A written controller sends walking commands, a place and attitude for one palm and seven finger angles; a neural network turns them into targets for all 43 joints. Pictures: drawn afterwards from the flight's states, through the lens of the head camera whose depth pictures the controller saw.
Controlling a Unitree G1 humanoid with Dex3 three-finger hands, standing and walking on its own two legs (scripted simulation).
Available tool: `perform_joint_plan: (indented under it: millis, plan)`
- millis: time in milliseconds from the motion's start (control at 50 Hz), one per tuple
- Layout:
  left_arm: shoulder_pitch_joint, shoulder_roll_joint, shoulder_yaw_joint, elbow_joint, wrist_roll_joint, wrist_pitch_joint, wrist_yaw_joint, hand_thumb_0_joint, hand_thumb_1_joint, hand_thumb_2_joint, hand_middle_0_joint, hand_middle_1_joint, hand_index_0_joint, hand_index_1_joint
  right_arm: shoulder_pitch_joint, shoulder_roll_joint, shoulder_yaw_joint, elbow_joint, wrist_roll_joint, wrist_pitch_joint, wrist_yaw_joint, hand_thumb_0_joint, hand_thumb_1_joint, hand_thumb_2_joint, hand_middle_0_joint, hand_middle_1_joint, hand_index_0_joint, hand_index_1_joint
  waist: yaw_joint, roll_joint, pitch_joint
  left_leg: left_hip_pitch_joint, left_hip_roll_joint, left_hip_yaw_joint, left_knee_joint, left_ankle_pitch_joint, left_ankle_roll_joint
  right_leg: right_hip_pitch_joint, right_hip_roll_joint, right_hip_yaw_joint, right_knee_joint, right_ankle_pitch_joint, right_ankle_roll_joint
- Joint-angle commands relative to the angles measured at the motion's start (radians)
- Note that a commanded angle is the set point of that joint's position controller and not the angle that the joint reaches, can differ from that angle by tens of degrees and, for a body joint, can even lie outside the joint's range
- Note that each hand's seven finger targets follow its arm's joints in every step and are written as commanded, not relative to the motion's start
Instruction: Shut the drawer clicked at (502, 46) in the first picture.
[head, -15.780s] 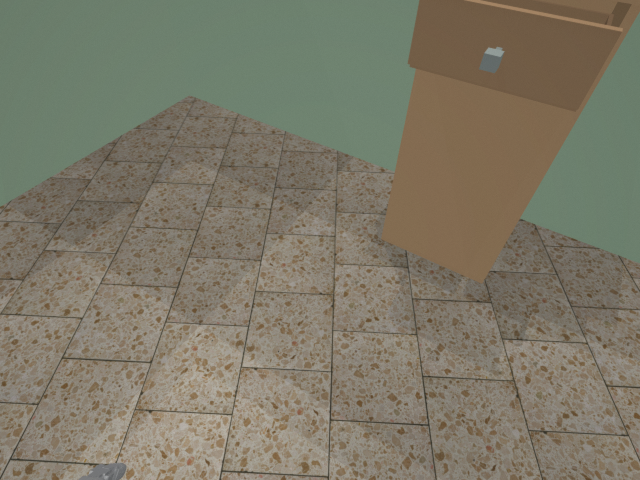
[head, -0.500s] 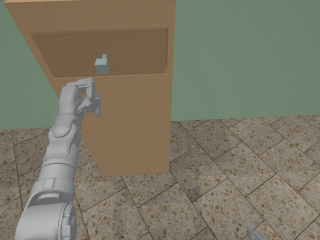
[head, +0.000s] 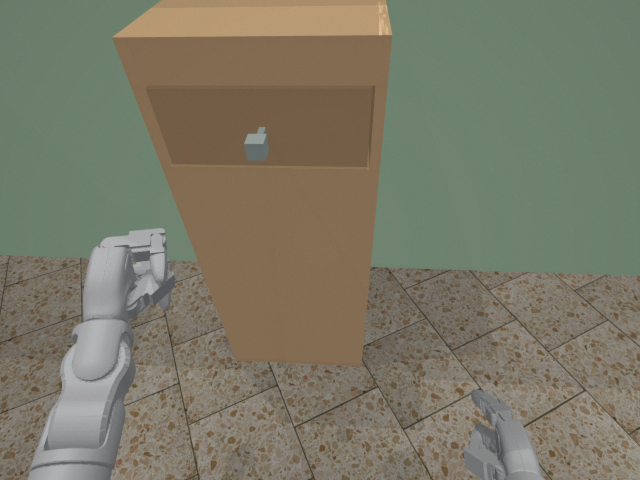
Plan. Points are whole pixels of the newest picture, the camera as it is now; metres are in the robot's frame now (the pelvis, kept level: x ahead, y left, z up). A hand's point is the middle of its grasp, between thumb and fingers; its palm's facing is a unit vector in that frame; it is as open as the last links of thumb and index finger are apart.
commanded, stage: draw the hand back to the body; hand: left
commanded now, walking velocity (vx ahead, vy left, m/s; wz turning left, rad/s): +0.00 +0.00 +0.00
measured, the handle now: (258, 141) +0.62 +0.18 +0.12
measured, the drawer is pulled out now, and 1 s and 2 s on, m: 0.00 0.00 0.00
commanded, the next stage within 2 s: step back with the hand held close in 0.62 s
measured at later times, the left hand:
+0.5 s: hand (70, 362) +0.17 +0.25 +0.15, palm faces +0.42 -0.82 -0.39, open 3.2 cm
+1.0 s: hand (73, 356) +0.18 +0.26 +0.15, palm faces +0.31 -0.82 -0.47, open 3.2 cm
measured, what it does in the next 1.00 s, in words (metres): stands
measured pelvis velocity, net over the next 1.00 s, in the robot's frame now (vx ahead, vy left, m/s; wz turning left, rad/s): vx -0.01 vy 0.03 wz -0.01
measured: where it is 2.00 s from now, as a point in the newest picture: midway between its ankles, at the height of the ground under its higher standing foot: outside the picture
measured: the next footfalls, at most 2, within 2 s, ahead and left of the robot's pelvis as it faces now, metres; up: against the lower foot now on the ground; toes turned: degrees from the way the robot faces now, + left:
right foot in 1.66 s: -0.12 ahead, -0.09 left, +0.00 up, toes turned +3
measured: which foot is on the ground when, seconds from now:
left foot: down 0.00-1.00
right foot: down 0.00-1.00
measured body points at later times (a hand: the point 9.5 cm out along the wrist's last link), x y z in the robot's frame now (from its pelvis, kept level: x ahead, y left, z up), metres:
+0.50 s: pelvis +0.00 +0.01 +0.00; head -0.03 -0.01 +0.45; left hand +0.14 +0.30 +0.18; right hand +0.19 -0.21 -0.08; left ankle +0.00 +0.12 -0.75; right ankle +0.00 -0.10 -0.75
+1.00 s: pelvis -0.01 +0.03 +0.00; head +0.00 +0.02 +0.45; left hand +0.16 +0.30 +0.17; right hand +0.17 -0.21 -0.09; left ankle +0.00 +0.12 -0.75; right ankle +0.01 -0.10 -0.75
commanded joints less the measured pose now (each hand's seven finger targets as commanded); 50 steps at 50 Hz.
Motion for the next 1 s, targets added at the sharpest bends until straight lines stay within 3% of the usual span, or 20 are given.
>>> perform_joint_plan:
  millis: [0,140,200,420,480,500,560,620,660,720,740,760,780,840,880,940,980]
  plan:
    - [-0.185,0.196,0.110,-0.319,0.008,-0.096,0.035,0.000,0.900,0.900,-1.400,-1.600,-1.400,-1.600,-0.119,-0.099,-0.047,-0.137,-0.014,-0.051,-0.013,0.000,-0.900,-0.900,0.200,0.300,0.200,0.300,-0.010,-0.033,-0.173,0.077,-0.016,-0.035,-0.062,0.142,0.032,0.051,-0.003,0.071,-0.105,0.120,0.011]
    - [0.057,0.184,0.139,-0.453,0.012,-0.114,0.038,0.000,0.900,0.900,-1.400,-1.600,-1.400,-1.600,-0.127,-0.096,-0.055,-0.143,-0.023,-0.056,-0.002,0.000,-0.900,-0.900,0.200,0.300,0.200,0.300,0.003,-0.007,-0.120,0.065,-0.013,-0.041,-0.066,0.163,0.027,0.055,-0.003,0.066,-0.101,0.133,0.009]
    - [0.178,0.201,0.179,-0.494,0.014,-0.119,0.040,0.000,0.900,0.900,-1.400,-1.600,-1.400,-1.600,-0.124,-0.098,-0.064,-0.146,-0.027,-0.060,0.001,0.000,-0.900,-0.900,0.200,0.300,0.200,0.300,0.012,-0.034,-0.104,0.052,-0.011,-0.040,-0.059,0.176,0.027,0.057,-0.001,0.066,-0.104,0.137,0.009]
    - [0.463,0.205,0.240,-0.669,0.017,-0.135,0.057,0.000,0.900,0.900,-1.400,-1.600,-1.400,-1.600,-0.107,-0.087,-0.071,-0.160,-0.026,-0.103,-0.005,0.000,-0.900,-0.900,0.200,0.300,0.200,0.300,0.020,0.013,-0.034,0.025,-0.001,-0.049,-0.051,0.119,0.023,0.004,-0.003,0.068,-0.105,0.062,0.009]
    - [0.395,0.184,0.210,-0.663,0.026,-0.132,0.063,0.000,0.900,0.900,-1.400,-1.600,-1.400,-1.600,-0.098,-0.091,-0.071,-0.146,-0.028,-0.114,-0.010,0.000,-0.900,-0.900,0.200,0.300,0.200,0.300,0.004,-0.019,-0.002,0.022,-0.001,-0.053,-0.052,0.086,0.026,-0.026,-0.002,0.063,-0.113,0.027,0.012]
    - [0.374,0.177,0.197,-0.662,0.030,-0.129,0.064,0.000,0.900,0.900,-1.400,-1.600,-1.400,-1.600,-0.101,-0.091,-0.072,-0.142,-0.026,-0.118,-0.013,0.000,-0.900,-0.900,0.200,0.300,0.200,0.300,-0.002,0.001,0.013,0.028,-0.002,-0.053,-0.055,0.059,0.027,-0.045,-0.002,0.067,-0.126,-0.002,0.011]
    - [0.380,0.181,0.210,-0.634,0.029,-0.126,0.072,0.000,0.900,0.900,-1.400,-1.600,-1.400,-1.600,-0.092,-0.088,-0.069,-0.136,-0.030,-0.123,-0.019,0.000,-0.900,-0.900,0.200,0.300,0.200,0.300,0.007,-0.037,-0.004,0.027,-0.002,-0.058,-0.058,0.056,0.030,-0.025,-0.006,0.061,-0.116,-0.008,0.011]
    - [0.377,0.183,0.212,-0.653,0.030,-0.126,0.073,0.000,0.900,0.900,-1.400,-1.600,-1.400,-1.600,-0.099,-0.085,-0.065,-0.136,-0.032,-0.127,-0.018,0.000,-0.900,-0.900,0.200,0.300,0.200,0.300,0.013,0.015,-0.024,0.026,-0.004,-0.065,-0.062,0.060,0.025,-0.003,-0.008,0.065,-0.105,0.000,0.006]
    - [0.399,0.183,0.218,-0.645,0.028,-0.122,0.073,0.000,0.900,0.900,-1.400,-1.600,-1.400,-1.600,-0.101,-0.082,-0.064,-0.138,-0.032,-0.126,-0.018,0.000,-0.900,-0.900,0.200,0.300,0.200,0.300,0.019,-0.009,-0.027,0.022,-0.002,-0.066,-0.061,0.084,0.025,0.008,-0.005,0.062,-0.097,0.025,0.006]
    - [0.407,0.184,0.221,-0.652,0.026,-0.117,0.071,0.000,0.900,0.900,-1.400,-1.600,-1.400,-1.600,-0.103,-0.080,-0.061,-0.140,-0.034,-0.124,-0.015,0.000,-0.900,-0.900,0.200,0.300,0.200,0.300,0.021,0.023,-0.021,0.016,0.001,-0.064,-0.060,0.105,0.021,0.017,-0.006,0.064,-0.092,0.051,0.004]
    - [0.337,0.303,0.337,-0.735,0.023,-0.154,0.070,0.000,0.900,0.900,-1.400,-1.600,-1.400,-1.600,-0.074,-0.112,-0.063,-0.190,-0.021,-0.095,-0.008,0.000,-0.900,-0.900,0.200,0.300,0.200,0.300,-0.030,0.003,0.046,-0.075,0.015,-0.078,-0.033,0.023,0.043,-0.096,-0.046,0.148,-0.135,0.055,0.013]
    - [0.446,0.232,0.287,-0.661,0.025,-0.153,0.062,0.000,0.900,0.900,-1.400,-1.600,-1.400,-1.600,-0.074,-0.096,-0.065,-0.176,-0.026,-0.078,-0.009,0.000,-0.900,-0.900,0.200,0.300,0.200,0.300,-0.032,-0.037,0.038,-0.075,0.012,-0.086,-0.012,0.030,0.047,-0.119,-0.067,0.146,-0.143,0.045,0.013]
    - [0.500,0.206,0.264,-0.652,0.029,-0.152,0.058,0.000,0.900,0.900,-1.400,-1.600,-1.400,-1.600,-0.069,-0.098,-0.067,-0.183,-0.030,-0.064,-0.005,0.000,-0.900,-0.900,0.200,0.300,0.200,0.300,-0.034,-0.052,0.016,-0.072,0.013,-0.078,-0.001,0.048,0.045,-0.128,-0.073,0.142,-0.139,0.051,0.014]
    - [0.547,0.214,0.268,-0.701,0.030,-0.166,0.060,0.000,0.900,0.900,-1.400,-1.600,-1.400,-1.600,-0.067,-0.107,-0.077,-0.202,-0.028,-0.044,-0.008,0.000,-0.900,-0.900,0.200,0.300,0.200,0.300,-0.037,0.001,-0.082,-0.069,0.028,-0.081,0.008,0.171,0.042,-0.082,-0.072,0.112,-0.058,0.181,0.019]
    - [0.578,0.225,0.281,-0.719,0.027,-0.170,0.063,0.000,0.900,0.900,-1.400,-1.600,-1.400,-1.600,-0.060,-0.108,-0.085,-0.216,-0.023,-0.033,-0.009,0.000,-0.900,-0.900,0.200,0.300,0.200,0.300,-0.036,-0.012,-0.148,-0.061,0.044,-0.082,0.017,0.270,0.041,-0.052,-0.065,0.098,-0.004,0.260,0.027]
    - [0.624,0.245,0.310,-0.735,0.021,-0.173,0.068,0.000,0.900,0.900,-1.400,-1.600,-1.400,-1.600,-0.061,-0.104,-0.095,-0.235,-0.016,-0.018,-0.012,0.000,-0.900,-0.900,0.200,0.300,0.200,0.300,-0.034,-0.020,-0.199,-0.066,0.060,-0.085,0.034,0.387,0.038,-0.029,-0.062,0.088,0.060,0.360,0.032]
    - [0.630,0.254,0.319,-0.752,0.021,-0.174,0.072,0.000,0.900,0.900,-1.400,-1.600,-1.400,-1.600,-0.058,-0.106,-0.101,-0.246,-0.012,-0.011,-0.014,0.000,-0.900,-0.900,0.200,0.300,0.200,0.300,-0.035,-0.024,-0.207,-0.090,0.068,-0.087,0.040,0.398,0.036,-0.027,-0.062,0.091,0.090,0.375,0.034]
